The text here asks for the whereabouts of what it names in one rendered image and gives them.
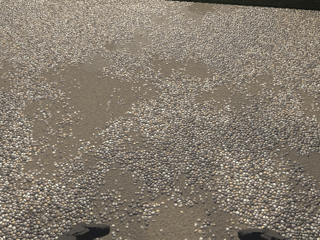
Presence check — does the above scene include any left robot hand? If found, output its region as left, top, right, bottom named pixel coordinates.
left=55, top=222, right=110, bottom=240

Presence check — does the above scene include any right robot hand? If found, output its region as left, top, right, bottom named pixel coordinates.
left=238, top=227, right=292, bottom=240

